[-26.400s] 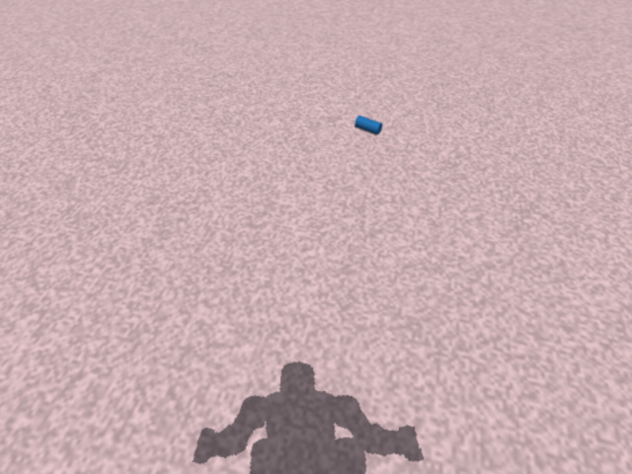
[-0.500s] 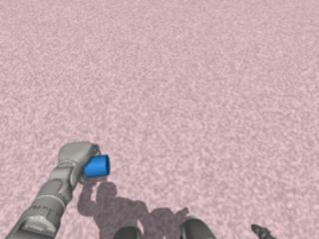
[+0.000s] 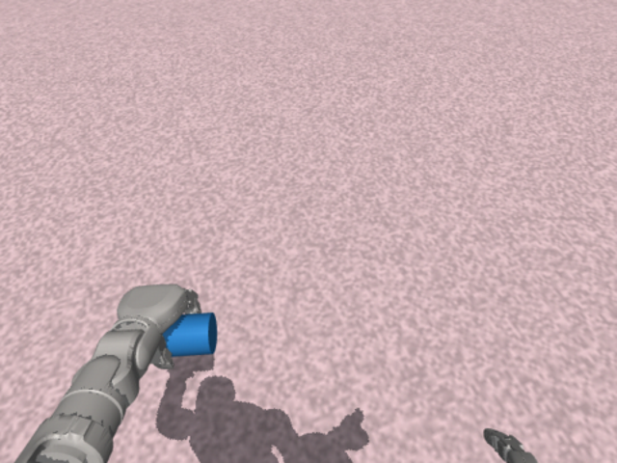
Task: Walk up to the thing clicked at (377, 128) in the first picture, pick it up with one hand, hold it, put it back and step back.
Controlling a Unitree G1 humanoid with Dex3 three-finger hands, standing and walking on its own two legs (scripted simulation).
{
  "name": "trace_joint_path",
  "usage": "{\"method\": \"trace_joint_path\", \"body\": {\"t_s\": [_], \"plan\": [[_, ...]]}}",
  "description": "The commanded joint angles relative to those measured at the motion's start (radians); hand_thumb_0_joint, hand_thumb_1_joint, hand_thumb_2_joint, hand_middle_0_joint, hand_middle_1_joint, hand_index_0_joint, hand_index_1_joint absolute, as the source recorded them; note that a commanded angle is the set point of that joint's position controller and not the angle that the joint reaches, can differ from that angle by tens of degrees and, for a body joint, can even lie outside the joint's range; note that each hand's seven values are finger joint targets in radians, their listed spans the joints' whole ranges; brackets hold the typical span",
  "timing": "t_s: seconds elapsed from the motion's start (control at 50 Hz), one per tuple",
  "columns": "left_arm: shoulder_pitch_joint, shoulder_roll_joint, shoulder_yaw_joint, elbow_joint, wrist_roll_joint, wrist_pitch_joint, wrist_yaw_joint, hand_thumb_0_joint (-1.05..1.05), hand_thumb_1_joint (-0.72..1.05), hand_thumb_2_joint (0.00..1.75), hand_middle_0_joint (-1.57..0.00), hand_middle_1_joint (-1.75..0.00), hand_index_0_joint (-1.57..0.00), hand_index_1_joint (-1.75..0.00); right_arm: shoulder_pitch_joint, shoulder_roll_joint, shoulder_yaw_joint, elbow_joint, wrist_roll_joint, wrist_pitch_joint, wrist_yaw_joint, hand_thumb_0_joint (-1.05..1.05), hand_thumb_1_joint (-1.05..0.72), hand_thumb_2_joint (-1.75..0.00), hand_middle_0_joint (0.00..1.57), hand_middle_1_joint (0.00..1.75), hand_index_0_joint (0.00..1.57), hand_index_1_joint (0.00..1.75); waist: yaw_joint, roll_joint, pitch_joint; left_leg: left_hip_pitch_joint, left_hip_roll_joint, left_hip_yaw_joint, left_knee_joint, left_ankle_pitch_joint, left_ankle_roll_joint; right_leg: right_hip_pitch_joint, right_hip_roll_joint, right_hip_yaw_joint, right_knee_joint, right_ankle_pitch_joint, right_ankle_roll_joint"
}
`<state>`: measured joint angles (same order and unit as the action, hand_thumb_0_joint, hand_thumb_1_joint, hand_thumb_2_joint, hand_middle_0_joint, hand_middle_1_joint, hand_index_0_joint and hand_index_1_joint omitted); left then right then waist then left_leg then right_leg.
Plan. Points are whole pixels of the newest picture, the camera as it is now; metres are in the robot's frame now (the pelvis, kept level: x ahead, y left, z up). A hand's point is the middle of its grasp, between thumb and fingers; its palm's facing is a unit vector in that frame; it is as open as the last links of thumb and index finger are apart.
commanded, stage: hold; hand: left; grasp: from above
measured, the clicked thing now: (168, 335) +0.33 +0.22 -0.08
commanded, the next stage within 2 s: crouch in 1.62 s
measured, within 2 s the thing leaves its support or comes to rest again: neither
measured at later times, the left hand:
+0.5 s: hand (163, 346) +0.29 +0.21 -0.03, palm faces -0.46 -0.02 -0.89, open 9.0 cm
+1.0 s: hand (159, 358) +0.26 +0.20 -0.01, palm faces -0.45 -0.02 -0.89, open 9.0 cm
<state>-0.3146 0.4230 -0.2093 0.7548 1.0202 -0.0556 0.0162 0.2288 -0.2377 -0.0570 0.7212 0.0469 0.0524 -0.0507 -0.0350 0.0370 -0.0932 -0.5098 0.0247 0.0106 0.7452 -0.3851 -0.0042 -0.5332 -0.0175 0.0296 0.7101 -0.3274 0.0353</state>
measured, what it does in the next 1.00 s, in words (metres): stands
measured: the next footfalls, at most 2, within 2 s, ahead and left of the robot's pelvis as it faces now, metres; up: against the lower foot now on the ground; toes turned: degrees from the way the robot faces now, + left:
none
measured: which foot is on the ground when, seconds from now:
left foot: down 0.00-1.00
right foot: down 0.00-1.00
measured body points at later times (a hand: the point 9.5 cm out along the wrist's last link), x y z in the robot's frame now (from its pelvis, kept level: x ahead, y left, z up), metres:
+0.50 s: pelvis -0.01 -0.01 +0.01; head +0.00 -0.03 +0.46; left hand +0.31 +0.21 +0.02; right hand +0.12 -0.27 -0.11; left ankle -0.01 +0.12 -0.71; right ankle +0.01 -0.15 -0.71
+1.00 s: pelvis -0.03 -0.01 +0.02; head -0.02 -0.04 +0.47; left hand +0.28 +0.20 +0.04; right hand +0.13 -0.27 -0.10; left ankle -0.01 +0.12 -0.71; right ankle +0.01 -0.15 -0.71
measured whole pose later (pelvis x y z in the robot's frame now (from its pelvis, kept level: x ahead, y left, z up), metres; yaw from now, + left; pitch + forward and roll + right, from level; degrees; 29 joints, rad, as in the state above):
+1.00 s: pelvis -0.03 -0.01 +0.02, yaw +0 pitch +1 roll +1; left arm -0.21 0.43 -0.22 0.58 0.99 -0.08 -0.07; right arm 0.17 -0.25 -0.03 0.69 0.06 0.07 -0.08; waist 0.00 0.05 -0.02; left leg -0.31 0.02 0.02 0.56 -0.27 -0.02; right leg -0.36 -0.02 0.04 0.57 -0.23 0.02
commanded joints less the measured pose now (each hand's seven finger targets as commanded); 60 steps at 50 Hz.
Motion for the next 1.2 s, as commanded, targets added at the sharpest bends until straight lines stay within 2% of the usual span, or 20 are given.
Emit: {"method": "trace_joint_path", "body": {"t_s": [0.0, 0.02, 0.1, 0.24, 0.26, 0.3, 0.42, 0.44, 0.54, 0.64, 0.74, 0.84, 0.86, 0.9, 0.94, 0.98, 1.02, 1.08, 1.14, 1.18], "plan": [[-0.299, 0.198, 0.091, -0.209, -0.019, -0.012, 0.013, 0.00, 0.83, 0.57, -1.11, -0.54, -1.15, -0.49, -0.002, -0.151, -0.045, -0.112, 0.004, -0.028, -0.016, 0.00, -0.90, -0.90, 0.20, 0.30, 0.20, 0.30, 0.009, 0.014, -0.280, 0.190, -0.031, -0.002, -0.103, 0.438, 0.003, 0.168, 0.056, -0.037, -0.074, 0.331, -0.047], [-0.286, 0.185, 0.083, -0.204, -0.020, -0.014, 0.006, 0.00, 0.82, 0.58, -1.11, -0.53, -1.15, -0.49, -0.003, -0.149, -0.042, -0.119, 0.004, -0.028, -0.017, 0.00, -0.90, -0.90, 0.20, 0.30, 0.20, 0.30, 0.003, 0.003, -0.267, 0.187, -0.031, 0.000, -0.105, 0.434, 0.004, 0.168, 0.057, -0.036, -0.078, 0.330, -0.047], [-0.291, 0.205, 0.094, -0.238, -0.022, -0.021, -0.005, 0.00, 0.83, 0.57, -1.13, -0.50, -1.16, -0.47, -0.023, -0.151, -0.040, -0.134, 0.005, -0.023, -0.019, 0.00, -0.90, -0.90, 0.20, 0.30, 0.20, 0.30, 0.011, 0.006, -0.250, 0.196, -0.032, 0.003, -0.123, 0.405, 0.004, 0.176, 0.055, -0.035, -0.093, 0.304, -0.048], [-0.278, 0.217, 0.114, -0.273, -0.018, -0.023, 0.002, 0.00, 0.80, 0.56, -1.12, -0.47, -1.15, -0.45, -0.056, -0.147, -0.032, -0.153, 0.005, -0.020, -0.022, 0.00, -0.90, -0.90, 0.20, 0.30, 0.20, 0.30, 0.026, 0.002, -0.237, 0.211, -0.039, 0.004, -0.151, 0.346, 0.007, 0.196, 0.050, -0.025, -0.123, 0.262, -0.044], [-0.300, 0.226, 0.122, -0.304, -0.021, -0.025, 0.003, 0.00, 0.79, 0.56, -1.11, -0.48, -1.14, -0.45, -0.056, -0.150, -0.034, -0.154, 0.005, -0.020, -0.022, 0.00, -0.90, -0.90, 0.20, 0.30, 0.20, 0.30, 0.020, 0.011, -0.251, 0.221, -0.039, 0.006, -0.154, 0.346, 0.007, 0.196, 0.049, -0.023, -0.126, 0.264, -0.044], [-0.289, 0.213, 0.109, -0.300, -0.019, -0.020, -0.001, 0.00, 0.79, 0.55, -1.11, -0.48, -1.14, -0.46, -0.064, -0.148, -0.032, -0.154, 0.005, -0.019, -0.024, 0.00, -0.90, -0.90, 0.20, 0.30, 0.20, 0.30, 0.020, -0.004, -0.241, 0.222, -0.041, 0.009, -0.158, 0.336, 0.011, 0.200, 0.048, -0.020, -0.133, 0.262, -0.041], [-0.266, 0.218, 0.113, -0.303, -0.028, -0.017, -0.016, 0.00, 0.80, 0.57, -1.14, -0.47, -1.16, -0.45, -0.084, -0.147, -0.028, -0.158, 0.007, -0.017, -0.027, 0.00, -0.90, -0.90, 0.20, 0.30, 0.20, 0.30, 0.023, -0.023, -0.223, 0.237, -0.043, 0.015, -0.182, 0.304, 0.017, 0.215, 0.044, -0.019, -0.162, 0.234, -0.037], [-0.265, 0.220, 0.111, -0.311, -0.030, -0.018, -0.019, 0.00, 0.81, 0.57, -1.14, -0.47, -1.16, -0.45, -0.088, -0.147, -0.028, -0.161, 0.008, -0.017, -0.028, 0.00, -0.90, -0.90, 0.20, 0.30, 0.20, 0.30, 0.034, -0.011, -0.221, 0.240, -0.043, 0.016, -0.190, 0.301, 0.015, 0.224, 0.044, -0.020, -0.166, 0.225, -0.038], [-0.255, 0.215, 0.111, -0.316, -0.033, -0.022, -0.026, 0.00, 0.80, 0.54, -1.14, -0.45, -1.16, -0.43, -0.110, -0.143, -0.023, -0.167, 0.009, -0.019, -0.033, 0.00, -0.90, -0.90, 0.20, 0.30, 0.20, 0.30, 0.028, -0.029, -0.194, 0.250, -0.046, 0.021, -0.205, 0.268, 0.019, 0.219, 0.041, -0.017, -0.192, 0.198, -0.034], [-0.262, 0.225, 0.120, -0.345, -0.041, -0.032, -0.029, 0.00, 0.79, 0.51, -1.13, -0.44, -1.16, -0.42, -0.134, -0.140, -0.014, -0.171, 0.009, -0.024, -0.035, 0.00, -0.90, -0.90, 0.20, 0.30, 0.20, 0.30, 0.036, -0.013, -0.168, 0.244, -0.047, 0.022, -0.231, 0.203, 0.018, 0.219, 0.039, -0.013, -0.216, 0.128, -0.037], [-0.244, 0.228, 0.120, -0.344, -0.030, -0.030, -0.030, 0.00, 0.79, 0.48, -1.11, -0.44, -1.15, -0.41, -0.142, -0.137, -0.011, -0.172, 0.011, -0.027, -0.038, 0.00, -0.90, -0.90, 0.20, 0.30, 0.20, 0.30, 0.041, -0.014, -0.167, 0.259, -0.045, 0.021, -0.240, 0.226, 0.017, 0.232, 0.040, -0.014, -0.222, 0.143, -0.037], [-0.254, 0.233, 0.126, -0.382, -0.048, -0.034, -0.037, 0.00, 0.78, 0.50, -1.11, -0.46, -1.14, -0.43, -0.158, -0.137, -0.012, -0.176, 0.011, -0.030, -0.039, 0.00, -0.90, -0.90, 0.20, 0.30, 0.20, 0.30, 0.042, -0.006, -0.171, 0.283, -0.044, 0.023, -0.262, 0.209, 0.017, 0.248, 0.040, -0.015, -0.238, 0.125, -0.038], [-0.253, 0.217, 0.108, -0.373, -0.043, -0.032, -0.039, 0.00, 0.78, 0.49, -1.10, -0.46, -1.14, -0.42, -0.158, -0.136, -0.009, -0.173, 0.011, -0.030, -0.039, 0.00, -0.90, -0.90, 0.20, 0.30, 0.20, 0.30, 0.032, -0.009, -0.172, 0.288, -0.039, 0.019, -0.263, 0.217, 0.017, 0.240, 0.043, -0.017, -0.234, 0.135, -0.038], [-0.237, 0.224, 0.117, -0.379, -0.043, -0.033, -0.040, 0.00, 0.79, 0.50, -1.12, -0.45, -1.15, -0.42, -0.162, -0.137, -0.011, -0.173, 0.013, -0.031, -0.040, 0.00, -0.90, -0.90, 0.20, 0.30, 0.20, 0.30, 0.044, -0.004, -0.165, 0.295, -0.040, 0.019, -0.271, 0.227, 0.015, 0.248, 0.043, -0.022, -0.237, 0.141, -0.041], [-0.260, 0.225, 0.115, -0.392, -0.045, -0.034, -0.042, 0.00, 0.79, 0.51, -1.11, -0.45, -1.15, -0.42, -0.164, -0.134, -0.007, -0.174, 0.013, -0.032, -0.041, 0.00, -0.90, -0.90, 0.20, 0.30, 0.20, 0.30, 0.040, -0.014, -0.165, 0.290, -0.040, 0.017, -0.272, 0.217, 0.017, 0.249, 0.043, -0.020, -0.243, 0.135, -0.038], [-0.227, 0.221, 0.116, -0.379, -0.049, -0.030, -0.044, 0.00, 0.79, 0.50, -1.11, -0.46, -1.15, -0.43, -0.170, -0.131, -0.004, -0.175, 0.013, -0.033, -0.041, 0.00, -0.90, -0.90, 0.20, 0.30, 0.20, 0.30, 0.044, -0.015, -0.148, 0.292, -0.043, 0.023, -0.280, 0.202, 0.019, 0.254, 0.040, -0.018, -0.257, 0.118, -0.037], [-0.249, 0.221, 0.112, -0.386, -0.047, -0.031, -0.050, 0.00, 0.80, 0.51, -1.13, -0.45, -1.16, -0.42, -0.171, -0.131, -0.004, -0.174, 0.014, -0.034, -0.042, 0.00, -0.90, -0.90, 0.20, 0.30, 0.20, 0.30, 0.037, -0.016, -0.163, 0.309, -0.043, 0.024, -0.277, 0.234, 0.018, 0.257, 0.040, -0.017, -0.253, 0.150, -0.036], [-0.243, 0.236, 0.124, -0.417, -0.053, -0.031, -0.051, 0.00, 0.79, 0.51, -1.12, -0.46, -1.15, -0.42, -0.173, -0.136, -0.006, -0.175, 0.014, -0.033, -0.042, 0.00, -0.90, -0.90, 0.20, 0.30, 0.20, 0.30, 0.050, 0.000, -0.160, 0.312, -0.039, 0.020, -0.288, 0.242, 0.015, 0.272, 0.042, -0.022, -0.255, 0.157, -0.040], [-0.211, 0.206, 0.106, -0.378, -0.051, -0.027, -0.054, 0.00, 0.78, 0.48, -1.09, -0.47, -1.14, -0.42, -0.180, -0.130, 0.001, -0.179, 0.015, -0.032, -0.042, 0.00, -0.90, -0.90, 0.20, 0.30, 0.20, 0.30, 0.045, -0.025, -0.121, 0.297, -0.036, 0.012, -0.301, 0.206, 0.014, 0.254, 0.045, -0.024, -0.263, 0.121, -0.040], [-0.194, 0.235, 0.134, -0.389, -0.047, -0.028, -0.053, 0.00, 0.77, 0.47, -1.08, -0.46, -1.13, -0.41, -0.181, -0.131, -0.002, -0.182, 0.016, -0.030, -0.041, 0.00, -0.90, -0.90, 0.20, 0.30, 0.20, 0.30, 0.060, -0.003, -0.131, 0.299, -0.040, 0.019, -0.300, 0.226, 0.013, 0.271, 0.043, -0.024, -0.263, 0.134, -0.042]]}}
